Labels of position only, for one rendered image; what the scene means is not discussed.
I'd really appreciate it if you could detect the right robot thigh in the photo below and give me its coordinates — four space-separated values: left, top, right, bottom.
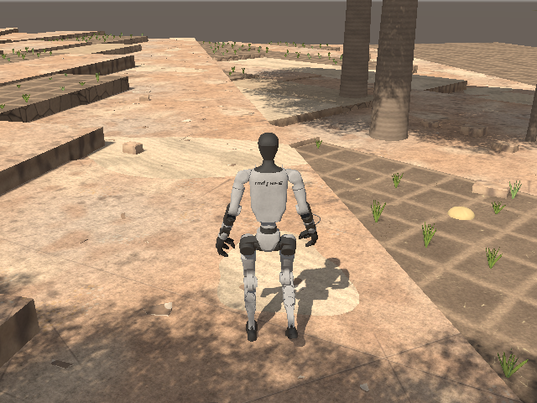
279 234 296 285

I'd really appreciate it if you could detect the robot left forearm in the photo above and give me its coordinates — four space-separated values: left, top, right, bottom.
218 203 236 240

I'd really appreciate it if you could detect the robot right forearm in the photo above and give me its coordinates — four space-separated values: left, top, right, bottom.
300 202 316 233

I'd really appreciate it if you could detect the robot left hand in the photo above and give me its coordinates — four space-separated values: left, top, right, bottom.
216 237 235 257

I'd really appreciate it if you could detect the robot right upper arm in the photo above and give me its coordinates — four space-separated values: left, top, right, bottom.
286 169 309 215

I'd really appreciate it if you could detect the robot left upper arm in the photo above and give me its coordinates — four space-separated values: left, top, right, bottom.
228 169 251 217

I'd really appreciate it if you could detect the robot right hand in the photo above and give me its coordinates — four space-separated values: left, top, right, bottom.
299 230 318 247

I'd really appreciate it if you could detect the robot head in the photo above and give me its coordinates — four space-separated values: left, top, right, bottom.
254 133 283 173

